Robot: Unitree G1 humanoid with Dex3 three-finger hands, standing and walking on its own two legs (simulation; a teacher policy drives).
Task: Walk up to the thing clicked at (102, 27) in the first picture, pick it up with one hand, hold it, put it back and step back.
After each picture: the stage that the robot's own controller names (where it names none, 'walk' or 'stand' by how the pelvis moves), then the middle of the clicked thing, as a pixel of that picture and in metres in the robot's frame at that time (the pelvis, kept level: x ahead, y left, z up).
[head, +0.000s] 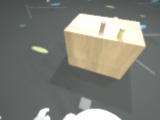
stand; (102, 27) +1.08 -0.12 +0.01
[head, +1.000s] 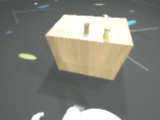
walk; (86, 28) +0.96 +0.11 +0.03
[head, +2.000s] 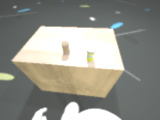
walk; (65, 48) +0.59 +0.25 +0.02
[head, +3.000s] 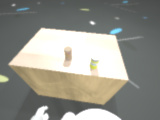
stand; (68, 53) +0.54 +0.20 +0.01
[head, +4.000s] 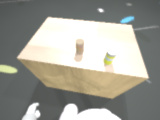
stand; (79, 46) +0.54 +0.11 +0.04
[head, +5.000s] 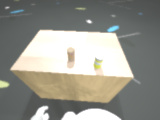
stand; (71, 54) +0.53 +0.18 +0.01
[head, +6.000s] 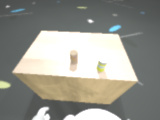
stand; (73, 57) +0.51 +0.15 +0.00
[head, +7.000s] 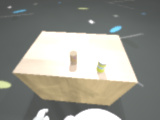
stand; (73, 57) +0.50 +0.15 +0.00
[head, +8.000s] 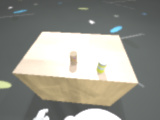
stand; (73, 58) +0.50 +0.15 +0.00
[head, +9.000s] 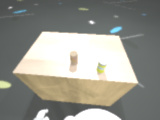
rise first; (73, 58) +0.50 +0.15 +0.00
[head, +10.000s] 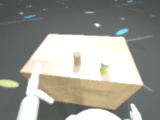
rise first; (77, 58) +0.50 +0.15 +0.01
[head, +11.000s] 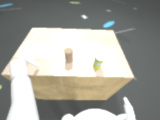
go down; (68, 55) +0.51 +0.15 +0.01
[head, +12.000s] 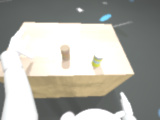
go down; (65, 53) +0.50 +0.15 +0.03
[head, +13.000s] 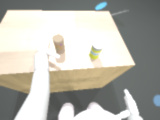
close in; (59, 44) +0.51 +0.16 +0.07
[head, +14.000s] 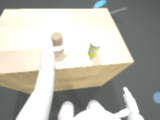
close; (58, 42) +0.52 +0.16 +0.08
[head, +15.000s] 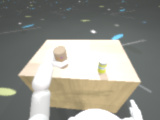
lift; (61, 58) +0.32 +0.18 +0.23
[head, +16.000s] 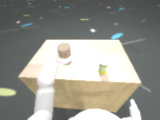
hold; (65, 54) +0.33 +0.15 +0.24
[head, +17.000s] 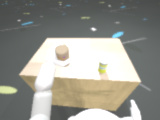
hold; (63, 56) +0.32 +0.16 +0.23
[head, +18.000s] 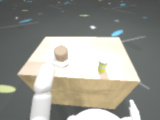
hold; (62, 57) +0.32 +0.17 +0.22
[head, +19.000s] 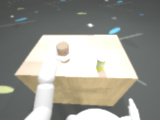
crouch; (63, 53) +0.37 +0.16 +0.21
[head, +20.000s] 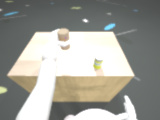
crouch; (64, 40) +0.47 +0.16 +0.21
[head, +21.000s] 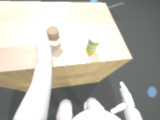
lower; (54, 37) +0.54 +0.16 +0.08
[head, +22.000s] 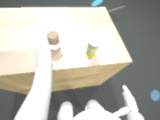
lower; (54, 41) +0.52 +0.17 +0.08
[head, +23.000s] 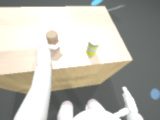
lower; (53, 41) +0.52 +0.17 +0.08
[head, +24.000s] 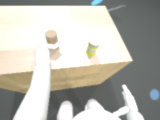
lower; (52, 40) +0.52 +0.18 +0.08
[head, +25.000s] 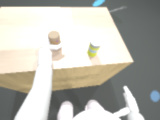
open; (55, 41) +0.52 +0.17 +0.08
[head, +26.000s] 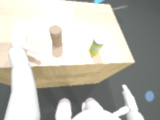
rise; (56, 37) +0.52 +0.17 +0.08
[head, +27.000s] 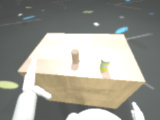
sink last; (75, 56) +0.51 +0.16 +0.04
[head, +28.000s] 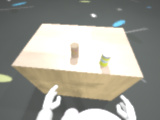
stand; (74, 50) +0.53 +0.15 +0.04
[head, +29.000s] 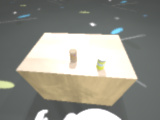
stand; (73, 55) +0.54 +0.16 +0.02
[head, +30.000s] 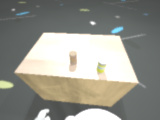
stand; (73, 58) +0.51 +0.16 +0.00
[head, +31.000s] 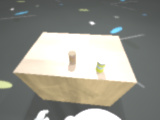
stand; (72, 57) +0.51 +0.16 +0.00
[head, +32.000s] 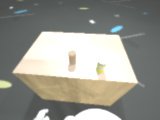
stand; (72, 57) +0.50 +0.16 +0.00
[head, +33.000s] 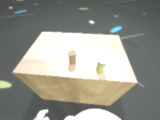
stand; (72, 57) +0.51 +0.16 +0.00
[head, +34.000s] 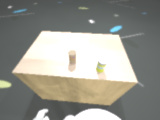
walk; (72, 57) +0.51 +0.16 +0.00
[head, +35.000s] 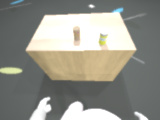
walk; (76, 33) +0.73 +0.17 +0.02
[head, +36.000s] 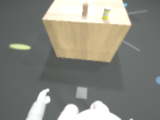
walk; (85, 9) +1.11 +0.12 +0.04
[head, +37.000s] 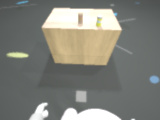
stand; (80, 18) +1.14 +0.16 +0.03
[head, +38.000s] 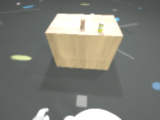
stand; (82, 24) +1.12 +0.14 +0.00
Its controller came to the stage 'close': yes
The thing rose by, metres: 0.22
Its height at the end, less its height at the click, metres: +0.00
